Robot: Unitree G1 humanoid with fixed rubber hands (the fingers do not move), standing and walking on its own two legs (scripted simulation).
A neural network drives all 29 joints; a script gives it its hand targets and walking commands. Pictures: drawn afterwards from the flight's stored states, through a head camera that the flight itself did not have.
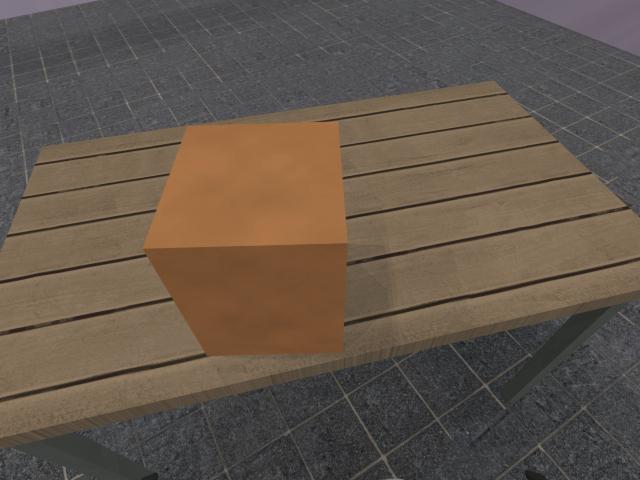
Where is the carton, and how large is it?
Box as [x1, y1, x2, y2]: [142, 121, 347, 355]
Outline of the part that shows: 337,121 187,126 142,248 207,355 342,352 347,242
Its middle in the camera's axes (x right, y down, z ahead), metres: -0.07 +0.00 +0.54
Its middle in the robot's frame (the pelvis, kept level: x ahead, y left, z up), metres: +0.40 +0.09 +0.06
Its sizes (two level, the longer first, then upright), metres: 0.210 0.200 0.250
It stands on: a table, 0.70 m high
